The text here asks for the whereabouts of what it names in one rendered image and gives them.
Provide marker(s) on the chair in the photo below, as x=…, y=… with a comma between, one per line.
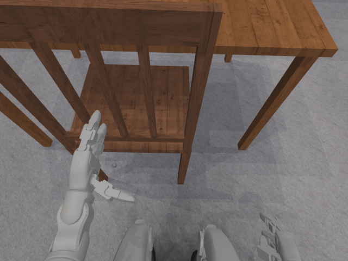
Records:
x=146, y=108

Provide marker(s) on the table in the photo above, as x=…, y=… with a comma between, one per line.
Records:
x=248, y=27

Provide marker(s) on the right robot shin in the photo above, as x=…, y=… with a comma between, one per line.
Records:
x=199, y=257

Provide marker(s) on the right robot hand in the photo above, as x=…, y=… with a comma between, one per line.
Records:
x=280, y=247

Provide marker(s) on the robot right thigh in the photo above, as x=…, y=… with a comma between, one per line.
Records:
x=215, y=246

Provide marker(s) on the robot left forearm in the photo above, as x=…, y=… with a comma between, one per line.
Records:
x=73, y=218

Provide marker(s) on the left robot hand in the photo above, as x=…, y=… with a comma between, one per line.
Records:
x=85, y=161

